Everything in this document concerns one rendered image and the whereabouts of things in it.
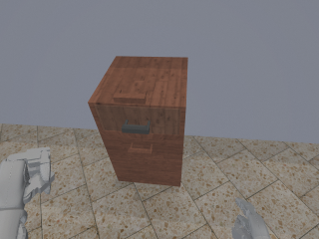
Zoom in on drawer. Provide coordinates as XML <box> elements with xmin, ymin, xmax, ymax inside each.
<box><xmin>94</xmin><ymin>105</ymin><xmax>181</xmax><ymax>135</ymax></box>

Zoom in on cabinet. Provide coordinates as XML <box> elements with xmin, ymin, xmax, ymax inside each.
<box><xmin>88</xmin><ymin>56</ymin><xmax>188</xmax><ymax>187</ymax></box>

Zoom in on robot right hand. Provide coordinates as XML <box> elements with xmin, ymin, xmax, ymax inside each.
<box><xmin>231</xmin><ymin>197</ymin><xmax>271</xmax><ymax>239</ymax></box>

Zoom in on handle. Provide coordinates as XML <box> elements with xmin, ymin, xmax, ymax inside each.
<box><xmin>122</xmin><ymin>119</ymin><xmax>151</xmax><ymax>134</ymax></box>
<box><xmin>128</xmin><ymin>147</ymin><xmax>153</xmax><ymax>157</ymax></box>
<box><xmin>113</xmin><ymin>93</ymin><xmax>147</xmax><ymax>105</ymax></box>

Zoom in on robot left hand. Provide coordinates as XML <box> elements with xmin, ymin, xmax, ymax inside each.
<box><xmin>0</xmin><ymin>146</ymin><xmax>55</xmax><ymax>209</ymax></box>

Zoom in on left robot forearm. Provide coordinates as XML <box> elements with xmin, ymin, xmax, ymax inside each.
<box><xmin>0</xmin><ymin>207</ymin><xmax>29</xmax><ymax>239</ymax></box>

